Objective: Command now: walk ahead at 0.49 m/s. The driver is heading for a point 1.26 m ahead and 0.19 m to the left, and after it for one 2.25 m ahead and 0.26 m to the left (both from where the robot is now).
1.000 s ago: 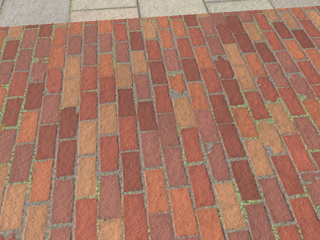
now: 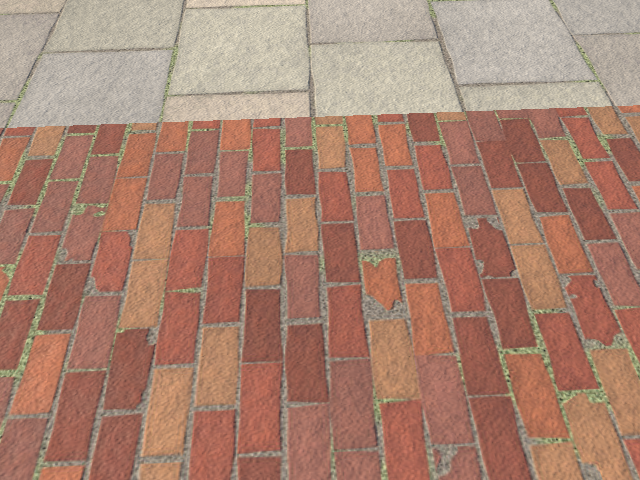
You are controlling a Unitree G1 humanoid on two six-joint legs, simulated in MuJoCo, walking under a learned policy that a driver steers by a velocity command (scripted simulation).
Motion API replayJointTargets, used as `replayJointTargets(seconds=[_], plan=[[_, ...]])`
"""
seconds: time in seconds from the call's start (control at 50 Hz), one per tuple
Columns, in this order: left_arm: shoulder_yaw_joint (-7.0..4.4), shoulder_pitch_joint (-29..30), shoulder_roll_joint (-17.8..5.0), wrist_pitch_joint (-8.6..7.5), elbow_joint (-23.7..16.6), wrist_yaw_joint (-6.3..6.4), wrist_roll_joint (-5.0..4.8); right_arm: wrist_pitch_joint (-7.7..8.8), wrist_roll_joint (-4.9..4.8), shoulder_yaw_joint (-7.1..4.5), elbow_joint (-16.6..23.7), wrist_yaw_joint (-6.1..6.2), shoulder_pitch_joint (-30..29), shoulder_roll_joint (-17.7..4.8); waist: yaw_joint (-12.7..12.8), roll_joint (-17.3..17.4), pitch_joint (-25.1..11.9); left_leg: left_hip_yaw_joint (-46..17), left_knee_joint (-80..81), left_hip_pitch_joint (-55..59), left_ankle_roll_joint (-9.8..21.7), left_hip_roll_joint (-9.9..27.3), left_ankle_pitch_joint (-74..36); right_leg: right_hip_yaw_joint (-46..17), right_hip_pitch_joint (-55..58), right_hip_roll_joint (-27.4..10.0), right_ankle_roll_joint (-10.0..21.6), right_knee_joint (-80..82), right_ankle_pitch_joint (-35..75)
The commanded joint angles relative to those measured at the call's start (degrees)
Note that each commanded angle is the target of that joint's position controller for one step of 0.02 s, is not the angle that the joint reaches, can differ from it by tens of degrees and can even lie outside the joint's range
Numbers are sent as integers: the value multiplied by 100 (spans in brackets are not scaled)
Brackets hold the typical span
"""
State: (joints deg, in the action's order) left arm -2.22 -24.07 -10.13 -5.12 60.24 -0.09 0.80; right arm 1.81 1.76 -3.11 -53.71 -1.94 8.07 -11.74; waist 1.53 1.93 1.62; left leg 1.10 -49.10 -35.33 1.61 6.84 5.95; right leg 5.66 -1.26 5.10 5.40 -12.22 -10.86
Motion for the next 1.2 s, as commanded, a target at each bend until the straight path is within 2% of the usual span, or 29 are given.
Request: replayJointTargets(seconds=[0.02,0.1,0.16,0.2,0.22,0.24,0.26,0.28,0.3,0.32,0.36,0.4,0.46,0.52,0.62,0.66,0.7,0.74,0.76,0.78,0.8,0.82,0.84,0.86,0.88,0.9,0.96,1.04,1.2], plan=[[-104,-214,-713,-96,-205,25,-11,45,-32,-1,443,-27,-610,-168,29,-423,522,151,725,-233,-73,-78,-509,-971,-262,-1595,698,798,854],[-100,-548,-736,-89,-69,64,32,85,-40,7,678,-22,-1139,-207,189,-498,549,289,1342,-210,48,-247,-452,-832,396,-1715,682,501,1761],[-130,-491,-846,-64,-23,112,72,145,-39,-27,773,1,-1115,-297,81,-580,490,370,1691,139,279,-418,70,-747,790,-1850,578,41,2817],[-159,-312,-964,-41,-25,119,81,202,-28,-116,546,72,-283,-436,-314,-658,37,538,1980,1343,497,-790,407,-561,754,-1763,415,-1021,4445],[-148,-217,-950,-15,-43,106,55,258,20,-197,206,128,722,-570,-738,-478,-494,586,2314,2594,644,-896,174,-335,378,-1521,287,-2155,4435],[-78,-163,-770,-20,-222,85,-2,307,169,-326,-18,199,1803,-1016,-1105,-50,-1219,-585,2387,4171,941,191,707,-161,-825,-1262,159,-3812,2737],[24,-808,-168,-21,-334,11,-219,289,206,-459,-88,185,2122,-1596,-786,1366,-1878,-3513,3075,5603,1699,1832,1205,-7,-2911,-147,-102,-5908,-1495],[-135,-396,-778,-4,-296,36,-82,214,1,-409,-22,143,1652,-1338,-715,416,-1592,-3782,3402,5137,1573,1592,1359,-893,-3373,-339,18,-6393,-1612],[-161,70,-789,-27,-456,18,-70,220,-50,-304,80,130,1018,-1014,-481,195,-771,-2784,3442,4331,1390,1403,1126,-896,-3552,-626,55,-6296,-1075],[-133,275,-671,-53,-483,3,-59,265,-42,-210,99,106,740,-681,-359,-53,-389,-2166,3637,3661,1239,1147,457,-873,-3378,-820,49,-5986,-707],[-125,208,-504,87,-439,-48,99,334,-79,-99,-20,144,643,-357,-49,105,-121,-1312,3862,2914,932,676,-180,-817,-2900,-1037,-45,-5470,-481],[-121,205,-400,208,-441,-114,134,417,-96,-84,-170,165,962,-389,25,139,-119,-1027,3958,2793,953,575,-720,-702,-2804,-1036,-145,-5291,-399],[-120,832,-430,301,-663,-165,149,457,-122,-105,-292,179,1281,-571,-1,110,142,-739,4212,2811,1005,497,-786,-551,-3355,-1170,-304,-4842,61],[-102,1595,-473,307,-930,-183,110,439,-119,-63,-364,177,1573,-523,-155,108,336,-535,4325,3002,987,387,-1021,-418,-3751,-1216,-426,-4045,605],[-2,2448,-353,256,-1207,-171,57,431,-102,-21,-507,208,1982,-524,-374,140,470,-182,4162,3431,907,325,-2038,-116,-3478,-951,-373,-2630,1131],[26,2480,-312,207,-1211,-124,58,399,-70,6,-583,241,2067,-491,-385,183,446,4,3770,3626,825,323,-3136,2,-3147,-767,-272,-2271,1078],[5,2188,-395,138,-1120,-66,61,379,-41,7,-620,282,1985,-542,-252,333,279,26,3278,3803,714,383,-4013,-18,-2660,-588,-114,-2083,841],[-93,1146,-608,25,-735,6,100,355,-63,-18,-604,324,1754,-641,175,307,-159,18,2162,3944,537,257,-4458,-24,-1655,-309,79,-1536,904],[-144,497,-752,-69,-516,45,179,344,-135,-13,-590,330,1724,-642,442,82,-501,146,1211,3535,388,31,-3669,-162,-662,-552,170,-1102,2113],[-245,-208,-1250,-129,-402,81,326,341,-245,69,-442,344,2018,-345,435,-628,-1299,274,-384,2311,232,-338,-909,-1320,1013,-1977,469,-1766,5017],[-291,-137,-1424,-61,-463,26,151,242,-541,139,-648,364,3050,100,103,-1520,-2398,95,-2206,1170,113,-1179,3374,-2895,2181,-3379,1539,-1797,6834],[-275,209,-1223,41,-637,4,-88,129,-323,-16,-720,408,2625,-425,121,-515,-2195,-491,-2369,1163,130,-927,2914,-2554,1357,-3004,1400,-1455,5835],[-175,862,-911,72,-752,27,-92,101,-193,-35,-518,378,2000,-383,-23,-560,-1303,-433,-2264,917,103,-755,2542,-2016,508,-2764,1193,-1080,4804],[-93,1192,-651,90,-808,69,-57,70,-92,-55,-411,354,1640,-344,-138,-467,-656,-358,-2007,867,71,-571,2216,-1578,-238,-2506,953,-738,4179],[-62,1279,-558,104,-815,134,-61,-8,-17,-97,-369,317,1511,-358,-234,-561,-382,-333,-1796,1006,26,-457,1994,-1195,-736,-2303,787,-533,3842],[-55,1238,-547,120,-796,186,-58,-104,31,-111,-380,277,1647,-293,-333,-646,-357,-251,-1747,1309,-22,-460,1815,-911,-1120,-2173,687,-429,3677],[-106,1201,-753,101,-886,223,16,-298,-7,-148,-328,258,1724,-178,-479,-571,-553,-117,-1805,1393,-105,-536,1617,-549,-1421,-2180,824,-298,3134],[-132,1188,-795,206,-957,266,53,-475,37,-178,15,227,1087,-277,-374,-824,-309,-26,-1024,903,-167,-345,1293,-364,-1471,-2163,792,22,926],[-272,1048,-1150,439,-1047,225,104,-545,-29,-157,618,82,405,-369,-78,-815,-386,389,408,1299,-54,-421,1771,-164,-1087,-2544,728,-257,-25]])
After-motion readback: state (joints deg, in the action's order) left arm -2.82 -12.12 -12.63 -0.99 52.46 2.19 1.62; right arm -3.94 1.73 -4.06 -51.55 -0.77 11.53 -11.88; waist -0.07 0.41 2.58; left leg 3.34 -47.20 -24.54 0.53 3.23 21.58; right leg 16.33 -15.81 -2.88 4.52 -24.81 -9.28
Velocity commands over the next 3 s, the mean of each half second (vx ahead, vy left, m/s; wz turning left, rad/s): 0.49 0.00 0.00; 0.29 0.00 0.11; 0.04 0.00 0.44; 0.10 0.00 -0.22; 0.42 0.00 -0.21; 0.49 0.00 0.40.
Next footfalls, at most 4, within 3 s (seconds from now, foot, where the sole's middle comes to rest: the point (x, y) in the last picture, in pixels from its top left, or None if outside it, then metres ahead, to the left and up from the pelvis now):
0.22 left None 0.30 0.13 -0.78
0.76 right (369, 440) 0.60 -0.05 -0.78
1.30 left None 0.50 0.15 -0.78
1.70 right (370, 463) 0.55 -0.05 -0.78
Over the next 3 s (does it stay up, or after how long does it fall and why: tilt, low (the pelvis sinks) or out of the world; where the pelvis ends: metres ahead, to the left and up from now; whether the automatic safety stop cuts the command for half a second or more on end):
stays up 0.96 0.08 -0.03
